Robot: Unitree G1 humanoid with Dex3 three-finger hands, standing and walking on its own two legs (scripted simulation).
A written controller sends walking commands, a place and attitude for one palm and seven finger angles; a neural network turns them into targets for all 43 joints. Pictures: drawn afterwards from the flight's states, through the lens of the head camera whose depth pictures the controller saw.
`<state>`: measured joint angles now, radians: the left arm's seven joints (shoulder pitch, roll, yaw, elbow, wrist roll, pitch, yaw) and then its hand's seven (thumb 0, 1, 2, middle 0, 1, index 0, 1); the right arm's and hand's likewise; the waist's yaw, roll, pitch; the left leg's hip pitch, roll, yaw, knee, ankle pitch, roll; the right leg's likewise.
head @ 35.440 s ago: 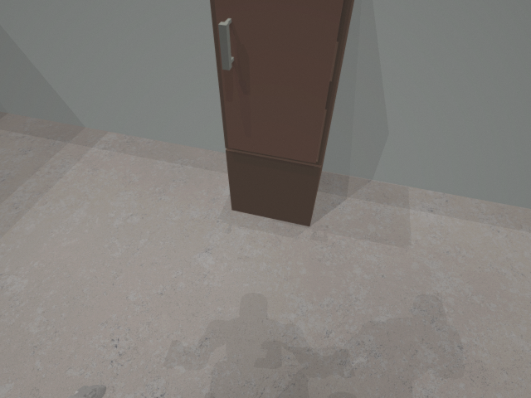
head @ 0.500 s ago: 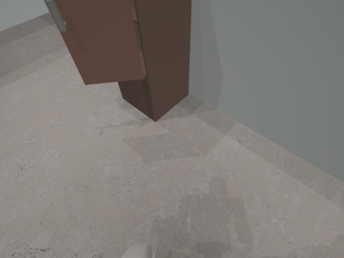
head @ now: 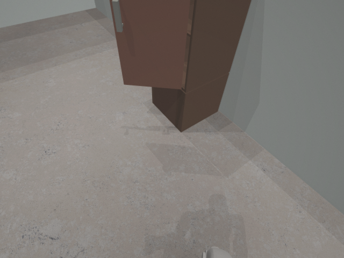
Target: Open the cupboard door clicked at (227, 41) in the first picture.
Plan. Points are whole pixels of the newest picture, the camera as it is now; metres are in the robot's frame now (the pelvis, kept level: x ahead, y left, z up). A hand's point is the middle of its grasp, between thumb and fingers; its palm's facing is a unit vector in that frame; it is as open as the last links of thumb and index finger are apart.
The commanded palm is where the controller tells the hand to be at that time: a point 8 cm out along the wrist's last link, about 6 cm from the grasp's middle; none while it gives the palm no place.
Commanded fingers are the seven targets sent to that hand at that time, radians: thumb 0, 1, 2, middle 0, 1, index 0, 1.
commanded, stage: take the last steps up to it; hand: left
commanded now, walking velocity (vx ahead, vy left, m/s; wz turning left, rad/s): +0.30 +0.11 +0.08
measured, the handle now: (118, 14) +1.04 +0.33 +0.07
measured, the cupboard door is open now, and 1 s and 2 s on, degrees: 49 49 49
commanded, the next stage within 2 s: come to a stop and stand still in 1.16 s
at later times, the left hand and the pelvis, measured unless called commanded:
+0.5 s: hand (112, 245) +0.17 +0.17 -0.16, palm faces +0.15 -0.96 -0.23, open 7.1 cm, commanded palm none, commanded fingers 0.00 0.90 0.90 -0.20 -0.30 -0.20 -0.30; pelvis +0.15 -0.02 +0.00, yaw +5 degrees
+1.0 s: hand (97, 178) +0.36 +0.27 -0.17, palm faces +0.09 -0.98 -0.19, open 7.3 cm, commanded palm none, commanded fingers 0.00 0.90 0.90 -0.20 -0.30 -0.20 -0.30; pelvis +0.32 +0.09 +0.00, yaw +2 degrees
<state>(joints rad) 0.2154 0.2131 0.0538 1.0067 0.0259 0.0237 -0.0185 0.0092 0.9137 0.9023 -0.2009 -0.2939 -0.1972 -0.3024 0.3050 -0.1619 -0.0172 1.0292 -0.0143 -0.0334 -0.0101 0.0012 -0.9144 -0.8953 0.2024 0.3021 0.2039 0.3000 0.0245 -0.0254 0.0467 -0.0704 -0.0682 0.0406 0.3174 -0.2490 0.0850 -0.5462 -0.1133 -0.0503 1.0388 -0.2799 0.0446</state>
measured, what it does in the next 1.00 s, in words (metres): walks ahead: right foot, then left foot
